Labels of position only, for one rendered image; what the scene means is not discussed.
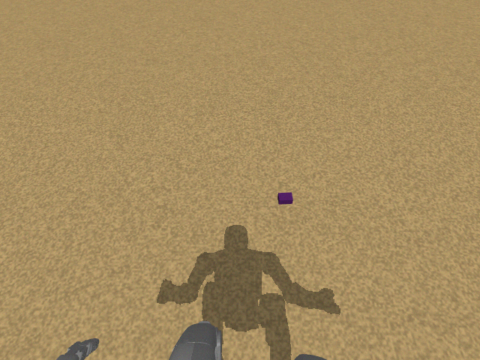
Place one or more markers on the small box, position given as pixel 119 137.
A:
pixel 285 198

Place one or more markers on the left robot hand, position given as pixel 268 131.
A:
pixel 80 350

